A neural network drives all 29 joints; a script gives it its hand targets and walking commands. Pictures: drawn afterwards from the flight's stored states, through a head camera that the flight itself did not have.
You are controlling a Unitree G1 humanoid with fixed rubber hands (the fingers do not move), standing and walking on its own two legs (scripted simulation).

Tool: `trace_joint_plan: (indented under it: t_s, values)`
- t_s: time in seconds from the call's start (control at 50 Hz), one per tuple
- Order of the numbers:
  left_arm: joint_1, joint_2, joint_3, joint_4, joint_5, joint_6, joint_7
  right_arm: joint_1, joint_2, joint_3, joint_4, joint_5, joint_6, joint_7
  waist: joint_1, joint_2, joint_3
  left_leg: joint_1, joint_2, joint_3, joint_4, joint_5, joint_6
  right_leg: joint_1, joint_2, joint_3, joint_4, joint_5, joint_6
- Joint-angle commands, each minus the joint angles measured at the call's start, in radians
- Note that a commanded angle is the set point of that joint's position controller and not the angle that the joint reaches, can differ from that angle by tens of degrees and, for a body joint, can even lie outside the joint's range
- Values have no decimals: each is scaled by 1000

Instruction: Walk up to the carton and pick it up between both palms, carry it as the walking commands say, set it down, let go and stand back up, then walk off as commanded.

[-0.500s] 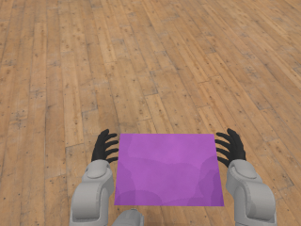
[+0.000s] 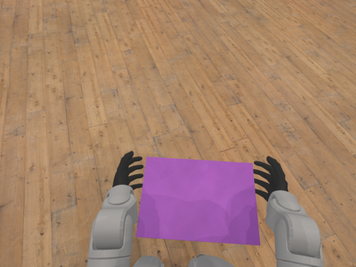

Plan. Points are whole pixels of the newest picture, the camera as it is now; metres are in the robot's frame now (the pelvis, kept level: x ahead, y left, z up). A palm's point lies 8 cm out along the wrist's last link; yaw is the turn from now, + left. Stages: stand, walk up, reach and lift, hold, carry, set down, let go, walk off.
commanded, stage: carry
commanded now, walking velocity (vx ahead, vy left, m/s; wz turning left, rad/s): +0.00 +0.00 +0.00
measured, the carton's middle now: (195, 203) +0.27 -0.01 -0.05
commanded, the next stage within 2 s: none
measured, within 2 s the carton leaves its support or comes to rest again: neither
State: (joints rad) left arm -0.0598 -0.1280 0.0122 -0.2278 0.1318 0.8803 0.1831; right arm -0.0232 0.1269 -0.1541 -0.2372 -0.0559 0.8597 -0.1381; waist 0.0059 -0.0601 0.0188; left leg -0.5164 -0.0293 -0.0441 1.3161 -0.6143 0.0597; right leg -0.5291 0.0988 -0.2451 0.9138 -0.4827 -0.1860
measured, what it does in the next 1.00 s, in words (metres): walks ahead: left foot, then right foot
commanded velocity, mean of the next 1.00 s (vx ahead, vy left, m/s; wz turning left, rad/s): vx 0.00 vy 0.00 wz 0.00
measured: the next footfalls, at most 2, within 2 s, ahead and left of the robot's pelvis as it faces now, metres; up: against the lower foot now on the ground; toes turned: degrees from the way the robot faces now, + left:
left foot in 0.06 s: +0.09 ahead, +0.09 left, +0.00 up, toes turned +2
right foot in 0.32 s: +0.30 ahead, -0.09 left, +0.00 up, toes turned -9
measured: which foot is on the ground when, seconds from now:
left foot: up 0.00-0.04, down 0.06-0.36, up 0.38-0.54, down 0.56-0.80, up 0.82-1.00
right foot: down 0.00-0.14, up 0.16-0.30, down 0.32-0.62, up 0.64-0.76, down 0.78-1.00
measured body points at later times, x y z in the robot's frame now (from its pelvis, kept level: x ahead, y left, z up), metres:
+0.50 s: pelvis +0.32 -0.04 +0.02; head +0.33 -0.04 +0.48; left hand +0.61 +0.09 +0.06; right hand +0.59 -0.23 +0.06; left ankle +0.26 +0.07 -0.64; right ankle +0.26 -0.09 -0.68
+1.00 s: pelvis +0.59 -0.10 +0.03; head +0.61 -0.10 +0.48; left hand +0.88 +0.04 +0.05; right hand +0.86 -0.28 +0.05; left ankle +0.58 +0.01 -0.66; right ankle +0.47 -0.13 -0.68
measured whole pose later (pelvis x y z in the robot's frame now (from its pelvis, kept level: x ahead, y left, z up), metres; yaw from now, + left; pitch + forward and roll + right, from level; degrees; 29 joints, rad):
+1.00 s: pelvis +0.59 -0.10 +0.03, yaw -1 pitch +4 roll +3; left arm -0.08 -0.13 0.07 -0.03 0.17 0.77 0.11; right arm -0.06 0.13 -0.14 -0.07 -0.15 0.78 -0.13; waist 0.00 -0.06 -0.04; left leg -0.46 -0.01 0.11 0.85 -0.44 0.03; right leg -0.20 -0.01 -0.16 0.69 -0.58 -0.09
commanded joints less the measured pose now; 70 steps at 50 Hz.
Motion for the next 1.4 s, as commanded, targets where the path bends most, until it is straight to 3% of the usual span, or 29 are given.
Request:
trace_joint_plan:
  t_s: [0.0,0.06,0.1,0.12,0.2,0.28,0.3,0.32,0.34,0.36,0.4,0.5,0.54,0.6,0.68,0.74,0.8,0.86,0.9,1.0,1.04,1.08,1.1,1.12,1.18,1.22,1.24,1.28,1.38]
  values:
    - [-485,-887,-701,-437,-378,-69,-226,-468,797,728,-332,320,-54,246,33,64,-511,-58,66,9,-526,90,8,573,-383,492,-294,1387,-79]
    - [-491,-784,-702,-442,-404,-65,-246,-321,770,638,-216,214,-55,226,-23,108,-694,542,153,-14,-672,970,159,297,-277,254,-106,1154,118]
    - [-501,-791,-710,-354,-431,-39,-265,-208,740,569,-118,149,-50,201,-64,399,-699,868,364,-252,-632,1948,331,-47,-83,214,301,220,199]
    - [-518,-801,-736,-392,-459,-19,-272,-241,752,594,-164,173,-37,190,-65,356,-572,947,388,-305,-679,2014,327,-281,-44,225,302,-207,181]
    - [-389,-712,-576,-107,-342,-60,-281,-352,625,602,-124,144,-61,195,-54,75,-366,1031,329,-252,-674,1730,166,-599,-69,196,160,-264,154]
    - [-319,-646,-405,235,-193,-116,-289,-435,532,502,93,95,-107,221,7,64,-423,503,166,110,-465,1786,29,214,47,-53,-365,383,173]
    - [-409,-739,-498,9,-272,-123,-274,-556,619,621,-101,208,-99,223,23,57,-443,301,149,131,-356,1434,-19,441,-63,77,-377,746,113]
    - [-387,-779,-537,-57,-294,-108,-267,-565,674,692,-168,238,-77,232,72,-210,-511,0,33,137,-14,693,-63,734,-309,372,-345,1695,-68]
    - [-331,-866,-589,-241,-337,-75,-245,-572,788,818,-395,357,-37,230,40,-364,-551,-146,-50,79,48,-4,-63,850,-462,565,-290,2083,-189]
    - [-259,-725,-415,96,-198,-68,-249,-512,690,699,-49,244,-21,244,36,-242,-539,-135,-5,24,-2,-31,-31,797,-487,598,-330,1991,-162]
    - [-393,-860,-546,-177,-298,-39,-244,-545,822,786,-224,339,9,245,35,-51,-405,-222,32,39,-104,-14,-27,685,-440,555,-372,1617,-120]
    - [-428,-721,-456,-10,-215,-118,-267,-488,725,625,41,180,-72,261,29,-60,-438,4,-8,178,-653,232,-12,608,-325,287,-324,1536,28]
    - [-519,-778,-553,-124,-280,-118,-288,-460,816,644,12,170,-75,265,-2,-40,-478,327,-5,211,-796,619,32,452,-299,201,-200,1440,79]
    - [-568,-817,-649,-269,-395,-97,-311,-404,815,628,-91,198,-98,234,-61,404,-666,961,372,-245,-638,2176,326,-111,-33,172,374,29,202]
    - [-439,-648,-461,198,-221,-108,-327,-361,601,473,225,33,-100,242,-34,159,-322,872,320,-153,-710,1806,165,-381,-76,166,14,-227,168]
    - [-506,-742,-490,28,-268,-149,-305,-506,694,578,34,132,-122,241,0,134,-421,611,237,65,-622,1661,70,119,-61,75,-443,202,167]
    - [-396,-824,-501,48,-244,-151,-309,-624,764,752,-154,222,-121,260,27,-356,-496,-70,7,142,-224,43,-73,788,-453,516,-341,1998,-86]
    - [-457,-843,-531,-110,-278,-126,-291,-646,831,808,-198,308,-88,261,29,-74,-336,-231,20,124,-323,2,-48,787,-405,493,-372,1778,-7]
    - [-440,-680,-367,179,-158,-154,-304,-524,678,623,148,138,-110,269,32,-119,-333,-250,16,161,-388,88,-30,801,-384,430,-380,1704,18]
    - [-450,-779,-512,-148,-276,-177,-300,-537,797,684,-144,193,-147,248,30,-101,-454,113,-86,293,-689,427,4,665,-291,232,-248,1853,114]
    - [-519,-777,-619,-238,-339,-150,-313,-388,809,667,-75,158,-129,244,-37,133,-599,581,106,119,-765,1246,142,362,-233,172,174,1366,208]
    - [-539,-625,-473,100,-257,-179,-330,-288,644,444,343,39,-172,247,-74,486,-601,1058,388,-279,-652,2189,381,-285,0,211,598,-226,224]
    - [-607,-793,-672,-251,-471,-168,-296,-379,824,694,-8,252,-147,212,-66,352,-529,915,421,-325,-730,1981,342,-300,-65,309,597,-289,177]
    - [-482,-741,-577,-126,-345,-183,-318,-304,734,616,41,115,-151,238,-46,154,-403,813,417,-312,-770,1789,320,-349,-84,309,523,-300,151]
    - [-474,-771,-569,-114,-342,-192,-324,-534,767,743,-135,201,-165,233,-24,54,-347,757,312,-106,-670,1481,134,-355,-148,243,-33,-249,164]
    - [-396,-704,-496,54,-246,-201,-322,-371,716,670,105,137,-154,256,16,94,-412,511,204,170,-522,1416,56,198,-32,34,-485,322,204]
    - [-381,-655,-485,47,-218,-218,-325,-391,675,664,108,127,-170,269,33,60,-473,319,139,175,-394,1156,-5,452,-84,130,-431,802,135]
    - [-390,-737,-495,35,-236,-228,-324,-531,732,742,-59,189,-187,277,33,-372,-523,5,-10,92,-155,48,-69,749,-449,577,-327,2017,-56]
    - [-392,-713,-451,101,-173,-222,-313,-509,748,699,78,181,-194,289,41,-53,-373,-176,43,105,-418,46,-41,763,-403,481,-349,1623,-19]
